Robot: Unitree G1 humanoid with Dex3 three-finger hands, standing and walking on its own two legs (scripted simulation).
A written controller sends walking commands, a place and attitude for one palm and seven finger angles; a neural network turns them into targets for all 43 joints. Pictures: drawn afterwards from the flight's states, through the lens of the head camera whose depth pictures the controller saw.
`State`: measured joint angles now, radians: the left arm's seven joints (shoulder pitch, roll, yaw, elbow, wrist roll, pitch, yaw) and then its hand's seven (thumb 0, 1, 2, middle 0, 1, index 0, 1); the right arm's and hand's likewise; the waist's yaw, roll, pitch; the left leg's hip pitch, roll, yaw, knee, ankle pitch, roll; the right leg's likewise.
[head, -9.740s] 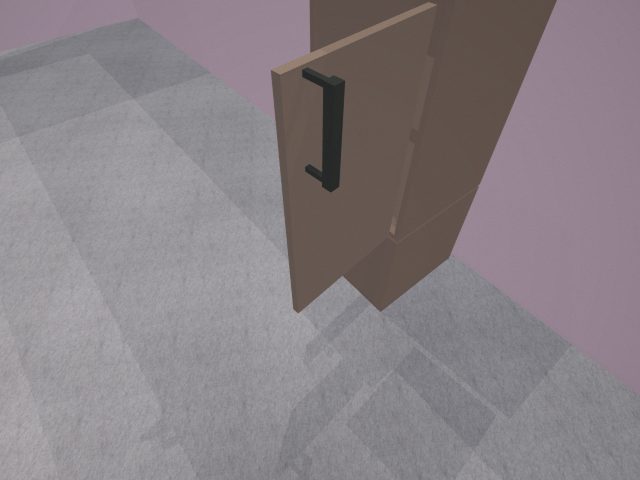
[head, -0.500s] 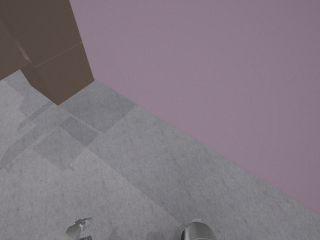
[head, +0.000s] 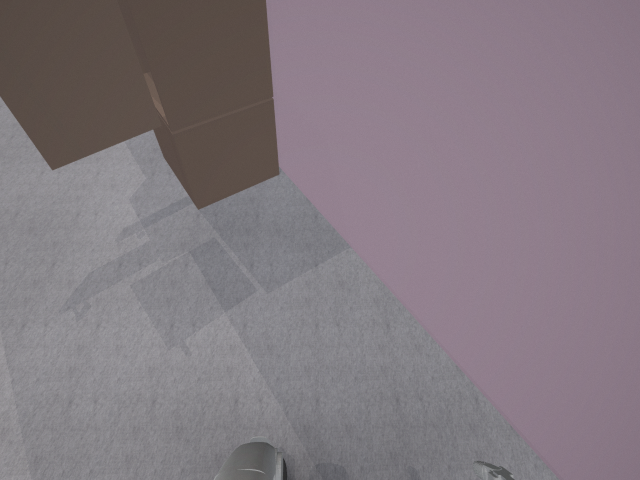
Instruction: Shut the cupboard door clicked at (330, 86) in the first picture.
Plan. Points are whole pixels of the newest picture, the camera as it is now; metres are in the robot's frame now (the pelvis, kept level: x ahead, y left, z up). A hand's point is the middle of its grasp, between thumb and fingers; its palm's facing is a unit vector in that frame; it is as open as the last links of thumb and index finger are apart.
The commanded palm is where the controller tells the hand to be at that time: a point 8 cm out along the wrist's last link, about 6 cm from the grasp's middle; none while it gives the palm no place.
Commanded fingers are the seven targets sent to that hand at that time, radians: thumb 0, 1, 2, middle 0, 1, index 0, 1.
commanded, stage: walk to a spot facing it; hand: left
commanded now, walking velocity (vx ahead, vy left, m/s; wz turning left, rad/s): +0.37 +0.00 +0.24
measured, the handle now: out of the picture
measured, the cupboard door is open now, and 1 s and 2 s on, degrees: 96 96 96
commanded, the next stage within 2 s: turn to face it in 0.72 s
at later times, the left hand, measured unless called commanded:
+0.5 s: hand (201, 344) +0.32 +0.23 -0.16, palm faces +0.02 -0.98 -0.18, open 7.3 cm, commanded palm none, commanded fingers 0.00 0.90 0.90 -0.20 -0.30 -0.20 -0.30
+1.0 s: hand (232, 284) +0.45 +0.21 -0.17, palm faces +0.24 -0.95 -0.20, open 7.1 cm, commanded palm none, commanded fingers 0.00 0.90 0.90 -0.20 -0.30 -0.20 -0.30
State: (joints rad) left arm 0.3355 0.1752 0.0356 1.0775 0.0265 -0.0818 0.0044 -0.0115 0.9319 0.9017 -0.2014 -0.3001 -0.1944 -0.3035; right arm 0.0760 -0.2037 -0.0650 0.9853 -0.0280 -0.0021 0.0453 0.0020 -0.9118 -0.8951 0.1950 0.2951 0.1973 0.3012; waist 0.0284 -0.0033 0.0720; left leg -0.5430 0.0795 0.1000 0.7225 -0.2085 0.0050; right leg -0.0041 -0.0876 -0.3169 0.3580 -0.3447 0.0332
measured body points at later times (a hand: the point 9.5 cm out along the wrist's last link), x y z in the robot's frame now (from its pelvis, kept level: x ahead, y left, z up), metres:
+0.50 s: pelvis +0.23 +0.04 +0.01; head +0.25 +0.05 +0.45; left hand +0.32 +0.28 -0.14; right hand +0.17 -0.19 -0.14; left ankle +0.14 +0.11 -0.74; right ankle +0.35 -0.11 -0.69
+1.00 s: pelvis +0.44 +0.01 +0.00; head +0.47 +0.03 +0.45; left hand +0.44 +0.26 -0.16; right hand +0.56 -0.22 -0.15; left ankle +0.52 +0.15 -0.71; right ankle +0.40 -0.09 -0.74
